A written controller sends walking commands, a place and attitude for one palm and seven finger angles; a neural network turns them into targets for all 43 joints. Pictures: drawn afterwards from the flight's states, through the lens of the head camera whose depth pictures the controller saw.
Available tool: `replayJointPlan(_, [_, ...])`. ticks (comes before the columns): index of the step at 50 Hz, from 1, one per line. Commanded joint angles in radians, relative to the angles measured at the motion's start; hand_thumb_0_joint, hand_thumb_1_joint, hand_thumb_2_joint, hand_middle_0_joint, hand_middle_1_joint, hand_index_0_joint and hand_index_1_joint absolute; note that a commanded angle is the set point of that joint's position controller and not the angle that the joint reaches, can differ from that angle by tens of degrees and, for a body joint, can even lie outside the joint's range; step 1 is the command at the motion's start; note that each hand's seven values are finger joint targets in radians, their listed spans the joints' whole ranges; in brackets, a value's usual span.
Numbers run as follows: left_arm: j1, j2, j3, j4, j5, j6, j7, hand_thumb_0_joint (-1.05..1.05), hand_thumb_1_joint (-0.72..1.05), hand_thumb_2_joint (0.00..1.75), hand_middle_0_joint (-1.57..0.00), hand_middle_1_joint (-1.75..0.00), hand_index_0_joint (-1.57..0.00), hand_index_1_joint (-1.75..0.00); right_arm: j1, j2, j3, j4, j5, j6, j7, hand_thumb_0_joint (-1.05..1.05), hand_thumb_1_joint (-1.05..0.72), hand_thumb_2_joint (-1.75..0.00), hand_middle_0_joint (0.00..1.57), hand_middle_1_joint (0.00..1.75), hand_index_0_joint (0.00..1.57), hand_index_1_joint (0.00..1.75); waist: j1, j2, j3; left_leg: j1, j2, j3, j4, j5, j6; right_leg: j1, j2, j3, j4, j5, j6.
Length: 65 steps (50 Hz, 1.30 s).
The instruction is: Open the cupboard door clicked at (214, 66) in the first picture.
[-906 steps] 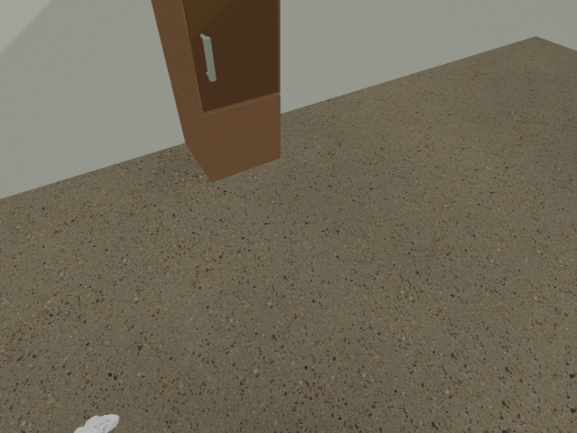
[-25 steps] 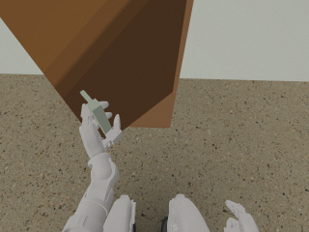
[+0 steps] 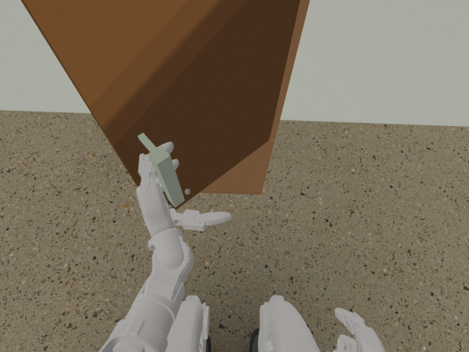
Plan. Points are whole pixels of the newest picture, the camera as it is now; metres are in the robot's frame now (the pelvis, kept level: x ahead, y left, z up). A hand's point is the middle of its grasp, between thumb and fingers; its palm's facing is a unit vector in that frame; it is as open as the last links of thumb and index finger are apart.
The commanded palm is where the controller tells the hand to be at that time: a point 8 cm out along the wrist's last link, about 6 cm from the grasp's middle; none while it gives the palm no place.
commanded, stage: open thumb and fingers to let go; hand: left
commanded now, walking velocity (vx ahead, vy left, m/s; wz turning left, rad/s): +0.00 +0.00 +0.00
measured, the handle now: (162, 172) +0.41 +0.14 +0.02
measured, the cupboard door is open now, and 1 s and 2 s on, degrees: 43 47 47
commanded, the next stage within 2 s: slide the hand sideways off the handle in 0.08 s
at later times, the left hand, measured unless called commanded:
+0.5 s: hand (182, 209) +0.34 +0.09 +0.01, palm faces -0.10 -0.99 +0.02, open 15.9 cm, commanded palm +0.32 +0.13 +0.01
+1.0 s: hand (167, 238) +0.30 +0.12 +0.00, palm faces -0.06 -1.00 -0.04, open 16.1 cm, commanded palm +0.27 +0.18 +0.01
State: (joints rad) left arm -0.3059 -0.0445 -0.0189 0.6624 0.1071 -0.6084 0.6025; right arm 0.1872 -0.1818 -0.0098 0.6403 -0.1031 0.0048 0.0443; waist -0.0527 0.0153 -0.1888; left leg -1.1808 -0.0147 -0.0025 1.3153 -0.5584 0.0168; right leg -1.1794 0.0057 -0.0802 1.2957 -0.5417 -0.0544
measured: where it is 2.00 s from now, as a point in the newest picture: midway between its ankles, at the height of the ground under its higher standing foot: outside the picture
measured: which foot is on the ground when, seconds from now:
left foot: down 0.00-1.00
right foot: down 0.00-1.00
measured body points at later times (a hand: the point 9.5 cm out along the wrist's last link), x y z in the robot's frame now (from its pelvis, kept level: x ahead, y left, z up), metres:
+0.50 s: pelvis -0.01 +0.03 +0.00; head +0.10 +0.04 +0.43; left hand +0.34 +0.15 +0.01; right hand +0.13 -0.21 -0.12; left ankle +0.03 +0.11 -0.61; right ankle +0.04 -0.09 -0.61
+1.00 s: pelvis +0.01 +0.01 -0.01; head +0.12 +0.02 +0.43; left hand +0.30 +0.17 +0.01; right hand +0.19 -0.21 -0.12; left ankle +0.03 +0.11 -0.61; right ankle +0.04 -0.09 -0.61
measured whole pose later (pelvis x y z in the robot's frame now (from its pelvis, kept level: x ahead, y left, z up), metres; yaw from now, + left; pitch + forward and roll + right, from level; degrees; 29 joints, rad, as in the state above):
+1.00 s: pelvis +0.01 +0.01 -0.01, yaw +0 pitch +24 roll -1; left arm 0.06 0.13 -0.08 0.27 -0.07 -0.52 0.00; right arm 0.16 -0.21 0.02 0.50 -0.01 0.05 0.02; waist -0.01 0.01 -0.19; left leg -1.18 -0.02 0.00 1.37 -0.60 0.03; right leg -1.17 0.00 -0.08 1.34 -0.58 -0.04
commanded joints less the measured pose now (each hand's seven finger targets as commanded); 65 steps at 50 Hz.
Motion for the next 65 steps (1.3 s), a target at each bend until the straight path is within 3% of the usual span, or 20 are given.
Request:
replayJointPlan(1, [-0.284,-0.032,-0.028,-0.17,0.017,-0.034,0.027,0.0,-0.5,0.3,-0.17,-0.4,-0.17,-0.4,0.03,-0.123,-0.043,-0.102,0.006,-0.037,-0.009,0.0,-0.9,-0.9,0.2,0.3,0.2,0.3,-0.04,-0.043,-0.384,0.215,0.0,-0.023,-0.165,0.201,-0.009,0.268,0.001,0.048,-0.196,0.221,0.026])
replayJointPlan(3, [-0.279,-0.049,-0.038,-0.162,0.017,-0.03,0.032,0.0,-0.5,0.3,-0.15,-0.3,-0.15,-0.3,0.029,-0.125,-0.04,-0.104,0.005,-0.034,-0.008,0.0,-0.9,-0.9,0.2,0.3,0.2,0.3,-0.04,-0.032,-0.38,0.226,-0.001,-0.028,-0.172,0.197,-0.012,0.254,0.003,0.039,-0.195,0.205,0.023])
replayJointPlan(9, [-0.329,-0.072,-0.056,-0.144,0.032,-0.027,0.046,0.0,-0.5,0.3,-0.15,-0.3,-0.15,-0.3,0.025,-0.131,-0.041,-0.102,0.002,-0.033,-0.009,0.0,-0.9,-0.9,0.2,0.3,0.2,0.3,-0.049,-0.021,-0.374,0.259,0.005,-0.049,-0.18,0.195,-0.018,0.191,0.007,0.019,-0.178,0.177,0.017])
replayJointPlan(10, [-0.301,-0.001,-0.281,-0.146,0.166,-0.056,-0.138,0.0,-0.5,0.3,-0.15,-0.3,-0.15,-0.3,0.055,-0.166,-0.048,-0.075,0.003,-0.018,-0.003,0.0,-0.9,-0.9,0.2,0.3,0.2,0.3,-0.123,-0.037,-0.371,0.281,0.009,-0.051,-0.128,0.195,-0.001,0.164,-0.006,0.049,-0.173,0.206,0.021])
replayJointPlan(11, [-0.357,0.056,-0.206,-0.2,0.128,-0.09,-0.228,0.0,-0.5,0.3,-0.15,-0.3,-0.15,-0.3,0.069,-0.156,-0.053,-0.094,0.013,-0.013,-0.004,0.0,-0.9,-0.9,0.2,0.3,0.2,0.3,-0.1,-0.018,-0.399,0.272,0.004,-0.054,-0.117,0.207,0.003,0.174,-0.011,0.05,-0.16,0.228,0.012])
replayJointPlan(12, [-0.35,0.087,-0.193,-0.209,0.118,-0.108,-0.288,0.0,-0.5,0.3,-0.15,-0.3,-0.15,-0.3,0.063,-0.16,-0.054,-0.098,0.017,-0.007,-0.009,0.0,-0.9,-0.9,0.2,0.3,0.2,0.3,-0.082,-0.016,-0.425,0.274,0.0,-0.055,-0.12,0.203,0.003,0.192,-0.009,0.059,-0.153,0.233,0.009])
replayJointPlan(15, [-0.376,0.053,-0.266,-0.242,0.05,-0.102,-0.457,0.0,-0.5,0.3,-0.15,-0.3,-0.15,-0.3,0.047,-0.171,-0.05,-0.127,0.043,0.003,-0.013,0.0,-0.9,-0.9,0.2,0.3,0.2,0.3,-0.096,0.054,-0.395,0.353,0.005,-0.086,-0.144,0.172,-0.003,0.107,-0.005,0.044,-0.155,0.164,0.003])
replayJointPlan(18, [-0.338,0.017,-0.233,-0.246,-0.121,-0.023,-0.557,0.0,-0.5,0.3,-0.15,-0.3,-0.15,-0.3,0.03,-0.181,-0.043,-0.16,0.084,0.008,-0.024,0.0,-0.9,-0.9,0.2,0.3,0.2,0.3,-0.078,0.045,-0.353,0.374,0.005,-0.111,-0.203,0.102,-0.009,0.113,0.001,0.029,-0.179,0.116,0.004])
replayJointPlan(19, [-0.302,0.018,-0.207,-0.268,-0.165,0.0,-0.566,0.0,-0.5,0.3,-0.15,-0.3,-0.15,-0.3,0.024,-0.186,-0.04,-0.177,0.092,0.006,-0.028,0.0,-0.9,-0.9,0.2,0.3,0.2,0.3,-0.056,0.071,-0.369,0.4,0.006,-0.123,-0.222,0.124,-0.015,0.114,0.001,0.021,-0.168,0.125,0.0])
replayJointPlan(22, [-0.19,0.016,-0.161,-0.278,-0.22,0.052,-0.554,0.0,-0.5,0.3,-0.15,-0.3,-0.15,-0.3,0.018,-0.19,-0.039,-0.197,0.103,0.016,-0.026,0.0,-0.9,-0.9,0.2,0.3,0.2,0.3,-0.03,-0.01,-0.359,0.384,0.008,-0.129,-0.239,0.159,-0.021,0.135,0.004,0.005,-0.161,0.143,0.007])
replayJointPlan(28, [-0.042,0.073,-0.128,-0.358,-0.129,-0.005,-0.485,0.0,-0.5,0.3,-0.15,-0.3,-0.15,-0.3,0.016,-0.176,-0.042,-0.229,0.08,0.023,0.006,0.0,-0.9,-0.9,0.2,0.3,0.2,0.3,0.003,-0.025,-0.341,0.318,0.005,-0.098,-0.185,0.206,-0.022,0.126,0.004,0.017,-0.125,0.145,0.004])
replayJointPlan(29, [-0.007,0.119,-0.09,-0.366,-0.113,-0.014,-0.474,0.0,-0.5,0.3,-0.15,-0.3,-0.15,-0.3,0.016,-0.18,-0.043,-0.24,0.077,0.024,0.007,0.0,-0.9,-0.9,0.2,0.3,0.2,0.3,0.019,-0.028,-0.344,0.301,0.003,-0.099,-0.181,0.213,-0.024,0.134,0.006,0.019,-0.112,0.146,-0.001])
replayJointPlan(31, [0.029,0.125,-0.083,-0.397,-0.102,-0.027,-0.465,0.0,-0.5,0.3,-0.15,-0.3,-0.15,-0.3,0.005,-0.173,-0.041,-0.251,0.075,0.03,0.014,0.0,-0.9,-0.9,0.2,0.3,0.2,0.3,0.032,-0.001,-0.343,0.304,0.003,-0.093,-0.178,0.218,-0.029,0.133,0.006,0.024,-0.105,0.148,-0.002])
replayJointPlan(37, [0.092,0.147,-0.08,-0.521,-0.107,-0.015,-0.48,0.0,-0.5,0.3,-0.15,-0.3,-0.15,-0.3,-0.012,-0.166,-0.039,-0.275,0.08,0.038,0.006,0.0,-0.9,-0.9,0.2,0.3,0.2,0.3,0.033,0.017,-0.378,0.31,0.002,-0.079,-0.161,0.234,-0.021,0.171,0.007,0.04,-0.113,0.177,0.003])
replayJointPlan(43, [0.207,0.187,-0.041,-0.591,-0.177,0.021,-0.545,0.0,-0.5,0.3,-0.15,-0.3,-0.15,-0.3,-0.021,-0.158,-0.031,-0.277,0.095,0.021,-0.023,0.0,-0.9,-0.9,0.2,0.3,0.2,0.3,0.022,-0.062,-0.363,0.233,-0.008,-0.056,-0.139,0.225,0.001,0.267,0.012,0.055,-0.141,0.224,0.017])
replayJointPlan(50, [0.29,0.243,0.021,-0.621,-0.21,0.016,-0.614,0.0,-0.5,0.3,-0.15,-0.3,-0.15,-0.3,-0.03,-0.155,-0.03,-0.27,0.097,-0.012,-0.044,0.0,-0.9,-0.9,0.2,0.3,0.2,0.3,0.04,-0.019,-0.363,0.2,-0.017,-0.041,-0.109,0.243,0.005,0.278,0.009,0.068,-0.127,0.255,0.017])
replayJointPlan(56, [0.425,0.309,0.113,-0.638,-0.255,0.034,-0.673,0.0,-0.5,0.3,-0.15,-0.3,-0.15,-0.3,-0.03,-0.152,-0.032,-0.283,0.105,-0.027,-0.05,0.0,-0.9,-0.9,0.2,0.3,0.2,0.3,0.061,-0.04,-0.363,0.134,-0.02,-0.02,-0.086,0.248,0.009,0.361,0.006,0.1,-0.135,0.302,0.025])
replayJointPlan(63, [0.491,0.344,0.17,-0.69,-0.311,0.032,-0.744,0.0,-0.5,0.3,-0.15,-0.3,-0.15,-0.3,-0.036,-0.156,-0.034,-0.286,0.115,-0.051,-0.064,0.0,-0.9,-0.9,0.2,0.3,0.2,0.3,0.05,-0.034,-0.331,0.08,-0.015,-0.015,-0.054,0.222,0.009,0.372,-0.001,0.136,-0.149,0.293,0.036])
replayJointPlan(64, [0.478,0.341,0.16,-0.691,-0.317,0.032,-0.756,0.0,-0.5,0.3,-0.15,-0.3,-0.15,-0.3,-0.033,-0.158,-0.033,-0.286,0.114,-0.056,-0.067,0.0,-0.9,-0.9,0.2,0.3,0.2,0.3,0.034,-0.04,-0.314,0.073,-0.013,-0.022,-0.048,0.218,0.012,0.353,0.002,0.132,-0.147,0.28,0.037])
replayJointPlan(65, [0.479,0.359,0.18,-0.704,-0.322,0.026,-0.765,0.0,-0.5,0.3,-0.15,-0.3,-0.15,-0.3,-0.033,-0.16,-0.034,-0.283,0.114,-0.06,-0.068,0.0,-0.9,-0.9,0.2,0.3,0.2,0.3,0.042,-0.022,-0.325,0.074,-0.013,-0.02,-0.045,0.215,0.011,0.349,0.001,0.134,-0.147,0.272,0.036])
